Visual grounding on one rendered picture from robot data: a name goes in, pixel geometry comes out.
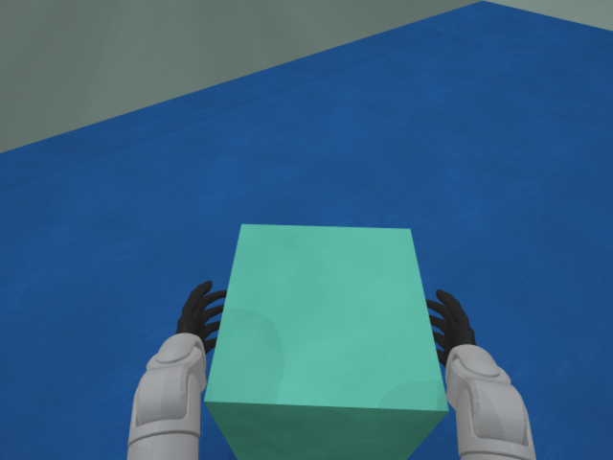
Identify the robot left hand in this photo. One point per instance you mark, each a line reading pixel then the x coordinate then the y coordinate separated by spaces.
pixel 194 316

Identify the robot right forearm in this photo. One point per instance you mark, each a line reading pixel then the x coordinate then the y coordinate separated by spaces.
pixel 492 419

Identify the robot left forearm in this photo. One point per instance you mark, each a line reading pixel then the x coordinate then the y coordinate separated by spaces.
pixel 165 419

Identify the carton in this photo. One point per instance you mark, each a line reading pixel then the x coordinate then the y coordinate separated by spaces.
pixel 325 349

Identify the robot right hand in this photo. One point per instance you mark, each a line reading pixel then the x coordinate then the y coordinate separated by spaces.
pixel 455 325

